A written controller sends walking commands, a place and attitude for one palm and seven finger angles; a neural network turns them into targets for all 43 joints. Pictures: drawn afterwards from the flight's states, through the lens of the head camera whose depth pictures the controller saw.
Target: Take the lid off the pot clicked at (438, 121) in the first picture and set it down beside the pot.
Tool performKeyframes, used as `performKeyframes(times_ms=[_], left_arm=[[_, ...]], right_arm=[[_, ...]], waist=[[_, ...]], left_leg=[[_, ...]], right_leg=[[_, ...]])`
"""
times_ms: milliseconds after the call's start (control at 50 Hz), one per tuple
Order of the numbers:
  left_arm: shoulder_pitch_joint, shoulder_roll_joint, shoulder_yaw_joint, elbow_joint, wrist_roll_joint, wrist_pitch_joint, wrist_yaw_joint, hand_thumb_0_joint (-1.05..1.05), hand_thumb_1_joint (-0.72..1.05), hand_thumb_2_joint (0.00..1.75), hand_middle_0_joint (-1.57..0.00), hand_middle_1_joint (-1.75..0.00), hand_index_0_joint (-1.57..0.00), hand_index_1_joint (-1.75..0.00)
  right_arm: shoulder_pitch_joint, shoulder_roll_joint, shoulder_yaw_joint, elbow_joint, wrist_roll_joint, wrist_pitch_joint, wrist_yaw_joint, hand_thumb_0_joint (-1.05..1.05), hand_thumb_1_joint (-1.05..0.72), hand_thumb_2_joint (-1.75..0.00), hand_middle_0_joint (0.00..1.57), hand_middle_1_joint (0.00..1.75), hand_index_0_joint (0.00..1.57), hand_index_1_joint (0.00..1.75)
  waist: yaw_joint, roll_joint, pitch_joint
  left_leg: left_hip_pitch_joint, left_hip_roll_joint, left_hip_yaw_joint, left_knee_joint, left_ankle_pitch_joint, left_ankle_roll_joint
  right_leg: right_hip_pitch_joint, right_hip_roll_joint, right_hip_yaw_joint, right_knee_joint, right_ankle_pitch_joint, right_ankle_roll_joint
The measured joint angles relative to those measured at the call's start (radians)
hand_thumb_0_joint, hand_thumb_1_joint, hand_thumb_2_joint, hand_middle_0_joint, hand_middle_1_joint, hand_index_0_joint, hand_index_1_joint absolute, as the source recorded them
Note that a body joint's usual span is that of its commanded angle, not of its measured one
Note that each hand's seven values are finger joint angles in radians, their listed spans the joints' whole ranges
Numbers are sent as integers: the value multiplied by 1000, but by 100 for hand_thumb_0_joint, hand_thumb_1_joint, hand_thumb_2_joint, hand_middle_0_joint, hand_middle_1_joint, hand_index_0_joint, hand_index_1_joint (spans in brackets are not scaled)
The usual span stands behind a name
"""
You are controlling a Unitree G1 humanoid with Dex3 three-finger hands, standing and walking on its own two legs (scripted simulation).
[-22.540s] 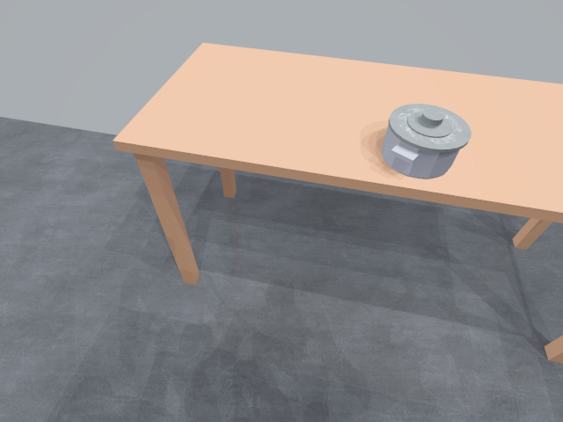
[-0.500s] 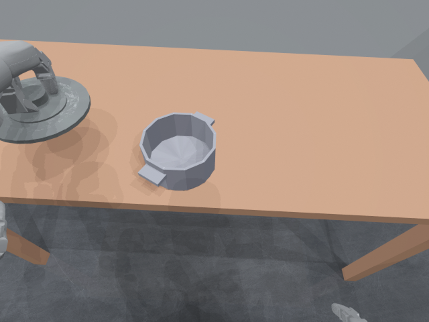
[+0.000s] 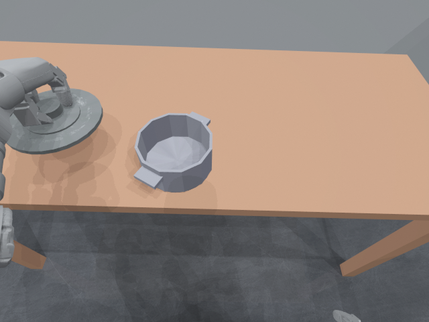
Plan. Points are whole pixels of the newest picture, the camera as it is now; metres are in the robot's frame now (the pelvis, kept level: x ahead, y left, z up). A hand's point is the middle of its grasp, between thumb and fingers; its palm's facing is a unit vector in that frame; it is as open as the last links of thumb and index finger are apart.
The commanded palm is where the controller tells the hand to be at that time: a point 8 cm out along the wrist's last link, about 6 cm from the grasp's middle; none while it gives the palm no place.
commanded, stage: lower the lid onto the table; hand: left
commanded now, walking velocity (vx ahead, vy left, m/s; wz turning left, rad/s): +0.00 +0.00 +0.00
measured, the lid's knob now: (48, 108) +0.47 +0.31 +0.12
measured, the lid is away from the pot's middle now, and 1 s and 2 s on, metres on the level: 0.22 0.23 0.23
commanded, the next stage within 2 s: open the fingers wide in 1.96 s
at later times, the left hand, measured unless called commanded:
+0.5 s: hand (39, 124) +0.43 +0.32 +0.12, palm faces -0.39 -0.07 -0.92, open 7.3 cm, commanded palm +0.43 +0.32 +0.19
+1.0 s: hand (47, 138) +0.43 +0.32 +0.09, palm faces -0.45 -0.09 -0.89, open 7.4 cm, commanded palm +0.45 +0.32 +0.16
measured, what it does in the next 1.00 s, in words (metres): stands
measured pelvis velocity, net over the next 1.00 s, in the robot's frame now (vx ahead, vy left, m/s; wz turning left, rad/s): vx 0.00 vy -0.01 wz -0.02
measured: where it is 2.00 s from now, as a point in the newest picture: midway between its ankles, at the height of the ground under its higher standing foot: outside the picture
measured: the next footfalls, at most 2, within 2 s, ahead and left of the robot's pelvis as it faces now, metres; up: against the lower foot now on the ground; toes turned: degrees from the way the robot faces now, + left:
none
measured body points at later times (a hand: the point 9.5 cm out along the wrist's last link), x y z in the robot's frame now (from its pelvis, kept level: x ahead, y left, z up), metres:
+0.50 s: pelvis +0.00 +0.00 +0.00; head +0.07 +0.00 +0.45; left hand +0.45 +0.32 +0.17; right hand +0.10 -0.28 -0.12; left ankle +0.01 +0.04 -0.74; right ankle -0.01 -0.15 -0.74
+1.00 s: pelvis +0.00 -0.01 +0.00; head +0.07 +0.00 +0.44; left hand +0.45 +0.32 +0.14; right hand +0.06 -0.29 -0.12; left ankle +0.01 +0.04 -0.74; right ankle -0.01 -0.15 -0.74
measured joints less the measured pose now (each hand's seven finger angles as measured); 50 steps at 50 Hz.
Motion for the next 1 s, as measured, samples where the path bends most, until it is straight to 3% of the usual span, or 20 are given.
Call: performKeyframes(times_ms=[120,400,540,720,940,1000], left_arm=[[10,2,7,23,24,-9,9,-2,27,75,-72,-92,-68,-89],[88,1,38,-9,-3,-52,30,-2,27,75,-71,-92,-68,-89],[114,-1,48,-9,7,-63,49,-2,27,75,-72,-92,-68,-89],[88,-9,7,61,20,-74,53,-2,27,76,-71,-92,-68,-89],[76,8,17,121,37,-98,85,-2,27,76,-71,-92,-68,-89],[94,14,48,127,33,-110,89,-1,27,75,-71,-92,-68,-89]], right_arm=[[3,0,-2,0,-2,1,-2,0,-90,-90,20,30,20,30],[6,-6,-14,5,-6,16,-1,0,-90,-90,20,30,20,30],[-3,1,-13,-3,-6,19,-1,0,-90,-90,20,30,20,30],[-2,3,-6,9,-1,13,-19,0,-90,-90,20,30,20,30],[31,-7,-8,29,2,-4,-36,0,-90,-90,20,30,21,30],[36,-12,-9,30,1,-3,-39,0,-90,-90,20,30,21,30]], waist=[[-2,-1,0],[5,0,-10],[6,-2,-12],[14,-8,-6],[-4,-16,-10],[-11,-13,-10]], left_leg=[[-5,2,4,2,-4,-1],[-14,4,3,13,-15,-2],[-17,7,2,18,-14,-6],[-34,13,0,40,-18,-9],[-61,21,6,69,-33,-10],[-69,23,12,78,-39,-8]], right_leg=[[-7,2,5,2,-2,1],[-13,4,5,8,-10,5],[-17,7,4,14,-10,2],[-32,12,1,33,-13,2],[-59,20,8,56,-22,-2],[-68,21,14,62,-24,4]])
